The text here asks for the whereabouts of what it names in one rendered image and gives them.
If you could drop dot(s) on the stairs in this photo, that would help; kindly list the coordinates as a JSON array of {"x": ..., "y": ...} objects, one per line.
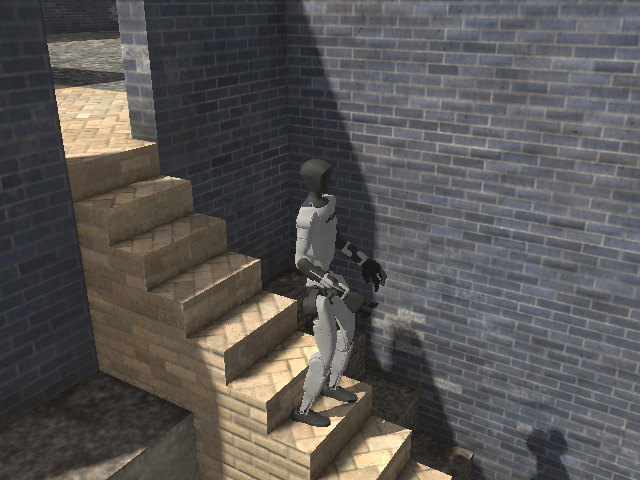
[{"x": 177, "y": 315}]

